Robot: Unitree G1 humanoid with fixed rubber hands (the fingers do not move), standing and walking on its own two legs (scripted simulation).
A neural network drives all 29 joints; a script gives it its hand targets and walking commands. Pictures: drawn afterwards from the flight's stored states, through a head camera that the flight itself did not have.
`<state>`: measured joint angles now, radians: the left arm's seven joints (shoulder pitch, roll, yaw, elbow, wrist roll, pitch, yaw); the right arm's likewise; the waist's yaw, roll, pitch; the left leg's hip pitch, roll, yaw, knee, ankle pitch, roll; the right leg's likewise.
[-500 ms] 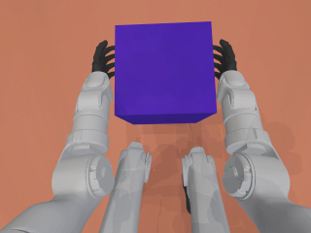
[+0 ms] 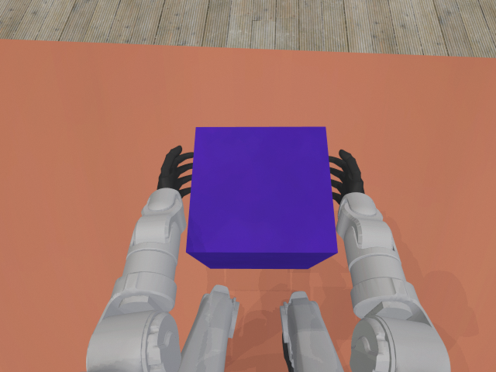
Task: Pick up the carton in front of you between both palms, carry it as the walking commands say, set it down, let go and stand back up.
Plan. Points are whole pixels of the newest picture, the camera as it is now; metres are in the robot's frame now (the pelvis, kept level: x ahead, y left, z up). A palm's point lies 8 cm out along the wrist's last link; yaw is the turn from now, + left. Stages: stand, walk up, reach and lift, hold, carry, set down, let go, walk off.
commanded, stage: reach and lift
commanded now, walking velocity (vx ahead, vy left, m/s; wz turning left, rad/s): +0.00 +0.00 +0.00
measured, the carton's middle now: (259, 208) +0.40 +0.01 -0.11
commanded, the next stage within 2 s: hold in 1.76 s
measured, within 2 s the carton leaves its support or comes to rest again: neither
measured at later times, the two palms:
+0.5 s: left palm (139, 169) +0.36 +0.16 +0.11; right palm (399, 181) +0.37 -0.14 +0.11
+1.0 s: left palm (108, 156) +0.34 +0.16 +0.19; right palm (448, 174) +0.34 -0.15 +0.19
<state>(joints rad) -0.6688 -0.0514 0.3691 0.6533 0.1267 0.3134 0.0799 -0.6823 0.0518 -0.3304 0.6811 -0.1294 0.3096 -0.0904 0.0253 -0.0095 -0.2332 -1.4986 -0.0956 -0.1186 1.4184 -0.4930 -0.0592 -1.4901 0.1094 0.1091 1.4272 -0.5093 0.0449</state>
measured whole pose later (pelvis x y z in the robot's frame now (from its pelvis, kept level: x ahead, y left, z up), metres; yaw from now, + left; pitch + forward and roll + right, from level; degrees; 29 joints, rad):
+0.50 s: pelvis +0.05 +0.00 +0.13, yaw +0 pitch +14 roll +0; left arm -0.33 -0.11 0.29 0.57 0.16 0.34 0.06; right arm -0.33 0.12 -0.27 0.58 -0.16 0.33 -0.07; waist 0.01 -0.01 -0.18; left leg -0.68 -0.07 -0.14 0.80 -0.35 -0.03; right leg -0.67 0.07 0.14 0.80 -0.37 0.02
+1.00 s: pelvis +0.05 +0.00 +0.17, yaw +0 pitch -3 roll +0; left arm -0.31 -0.15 0.29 0.41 0.28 0.61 0.01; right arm -0.30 0.15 -0.28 0.42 -0.27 0.61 -0.01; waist 0.00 0.00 -0.02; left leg -0.21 -0.05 -0.14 0.49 -0.23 -0.02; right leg -0.20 0.05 0.15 0.50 -0.24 0.02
